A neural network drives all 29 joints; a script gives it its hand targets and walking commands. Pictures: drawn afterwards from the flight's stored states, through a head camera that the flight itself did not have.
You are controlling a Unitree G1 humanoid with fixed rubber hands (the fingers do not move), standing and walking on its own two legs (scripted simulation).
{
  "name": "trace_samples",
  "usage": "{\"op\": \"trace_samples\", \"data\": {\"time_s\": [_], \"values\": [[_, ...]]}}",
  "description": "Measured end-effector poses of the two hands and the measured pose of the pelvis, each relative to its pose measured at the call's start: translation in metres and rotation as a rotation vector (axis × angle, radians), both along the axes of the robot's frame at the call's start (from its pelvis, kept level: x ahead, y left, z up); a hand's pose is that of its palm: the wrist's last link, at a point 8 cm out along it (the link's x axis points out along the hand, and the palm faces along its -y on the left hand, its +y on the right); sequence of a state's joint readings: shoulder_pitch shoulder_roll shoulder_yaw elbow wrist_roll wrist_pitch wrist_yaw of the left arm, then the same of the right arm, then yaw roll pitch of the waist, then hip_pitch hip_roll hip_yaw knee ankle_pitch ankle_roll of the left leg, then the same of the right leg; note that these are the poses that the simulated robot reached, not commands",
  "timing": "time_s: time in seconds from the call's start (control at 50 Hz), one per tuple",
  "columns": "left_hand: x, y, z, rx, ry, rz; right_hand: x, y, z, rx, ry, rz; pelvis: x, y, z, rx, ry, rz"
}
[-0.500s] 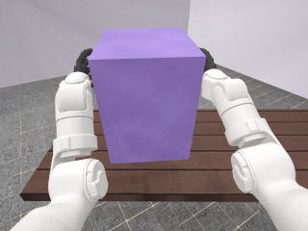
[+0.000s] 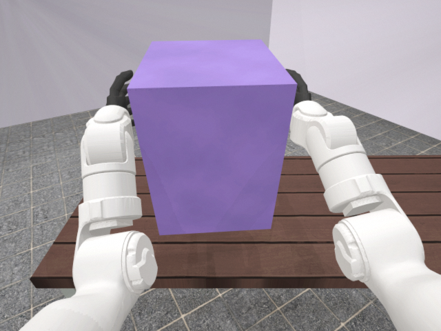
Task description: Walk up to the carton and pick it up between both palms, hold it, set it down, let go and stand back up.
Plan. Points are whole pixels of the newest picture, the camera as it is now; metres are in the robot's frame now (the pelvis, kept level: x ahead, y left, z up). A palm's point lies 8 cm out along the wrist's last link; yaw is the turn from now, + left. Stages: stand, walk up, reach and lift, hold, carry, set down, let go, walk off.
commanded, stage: hold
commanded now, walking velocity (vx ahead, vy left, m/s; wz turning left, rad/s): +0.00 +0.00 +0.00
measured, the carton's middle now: (211, 135) +0.40 -0.01 +0.24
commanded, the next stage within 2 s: none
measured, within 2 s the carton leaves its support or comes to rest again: neither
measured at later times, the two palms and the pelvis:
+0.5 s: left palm (116, 113) +0.37 +0.15 +0.30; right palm (296, 107) +0.36 -0.15 +0.30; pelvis +0.00 +0.00 +0.00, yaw +0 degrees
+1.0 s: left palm (116, 113) +0.37 +0.15 +0.30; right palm (296, 107) +0.36 -0.15 +0.30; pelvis +0.00 +0.00 +0.00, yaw +0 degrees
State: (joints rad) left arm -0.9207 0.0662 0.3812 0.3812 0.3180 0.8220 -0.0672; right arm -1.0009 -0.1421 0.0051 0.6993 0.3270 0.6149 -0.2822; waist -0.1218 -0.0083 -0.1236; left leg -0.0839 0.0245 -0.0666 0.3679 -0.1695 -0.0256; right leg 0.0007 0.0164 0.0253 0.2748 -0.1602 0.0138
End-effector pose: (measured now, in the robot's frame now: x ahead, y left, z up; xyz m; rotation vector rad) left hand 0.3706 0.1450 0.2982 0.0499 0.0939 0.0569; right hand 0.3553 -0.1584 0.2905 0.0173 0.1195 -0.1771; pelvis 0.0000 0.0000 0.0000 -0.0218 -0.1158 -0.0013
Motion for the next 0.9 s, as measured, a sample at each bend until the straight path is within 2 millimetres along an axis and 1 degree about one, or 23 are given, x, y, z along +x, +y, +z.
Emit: {"op": "trace_samples", "data": {"time_s": [0.26, 0.48, 0.72, 0.9], "values": [[0.004, -0.001, 0.007, 0.0, 0.007, -0.006, 0.002, -0.001, 0.01, 0.009, 0.006, -0.008, -0.001, -0.001, 0.0, 0.001, 0.011, 0.002], [0.004, 0.004, 0.002, 0.003, 0.006, 0.0, 0.004, 0.004, 0.007, -0.006, 0.007, 0.002, 0.0, 0.0, 0.0, -0.001, 0.005, 0.005], [0.006, 0.001, -0.005, 0.001, 0.024, -0.004, 0.005, 0.001, -0.001, -0.003, 0.024, -0.002, -0.001, 0.0, 0.0, -0.001, 0.009, 0.003], [0.004, 0.003, 0.003, -0.004, 0.001, 0.006, 0.005, 0.004, 0.006, 0.004, 0.001, 0.002, 0.001, 0.0, 0.0, -0.001, 0.009, 0.007]]}}
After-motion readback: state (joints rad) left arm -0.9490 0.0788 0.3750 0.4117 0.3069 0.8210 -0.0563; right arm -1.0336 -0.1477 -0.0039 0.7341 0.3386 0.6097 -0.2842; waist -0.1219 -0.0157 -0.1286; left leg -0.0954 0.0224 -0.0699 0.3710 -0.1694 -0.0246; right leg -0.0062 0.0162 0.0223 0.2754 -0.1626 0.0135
